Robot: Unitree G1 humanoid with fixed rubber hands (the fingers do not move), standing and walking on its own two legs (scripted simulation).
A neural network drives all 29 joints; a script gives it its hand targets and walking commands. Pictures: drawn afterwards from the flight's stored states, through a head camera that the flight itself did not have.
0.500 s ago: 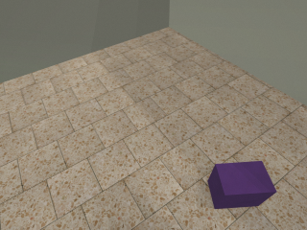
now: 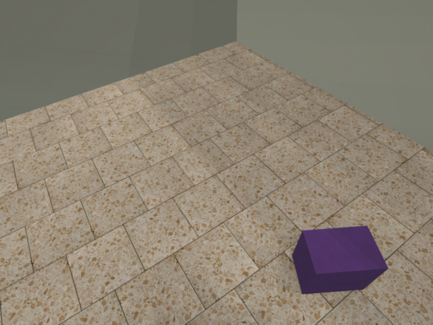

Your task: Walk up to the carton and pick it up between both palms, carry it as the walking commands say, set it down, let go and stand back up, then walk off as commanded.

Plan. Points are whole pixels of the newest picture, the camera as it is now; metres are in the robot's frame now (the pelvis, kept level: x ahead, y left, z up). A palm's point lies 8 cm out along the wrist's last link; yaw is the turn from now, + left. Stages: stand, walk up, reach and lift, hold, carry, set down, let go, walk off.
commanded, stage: stand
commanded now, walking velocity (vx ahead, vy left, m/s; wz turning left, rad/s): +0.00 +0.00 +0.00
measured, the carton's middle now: (333, 260) +0.49 -0.45 -0.66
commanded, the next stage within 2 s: walk off in 1.38 s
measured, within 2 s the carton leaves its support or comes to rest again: neither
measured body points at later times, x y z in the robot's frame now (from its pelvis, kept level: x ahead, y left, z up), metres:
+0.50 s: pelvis +0.02 +0.00 +0.00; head +0.02 +0.00 +0.45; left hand +0.08 +0.30 -0.13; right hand +0.06 -0.30 -0.13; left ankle +0.01 +0.14 -0.75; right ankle -0.02 -0.14 -0.75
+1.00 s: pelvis +0.02 -0.01 +0.00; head +0.03 -0.01 +0.45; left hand +0.07 +0.30 -0.13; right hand +0.07 -0.31 -0.13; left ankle +0.01 +0.15 -0.75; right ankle -0.02 -0.14 -0.75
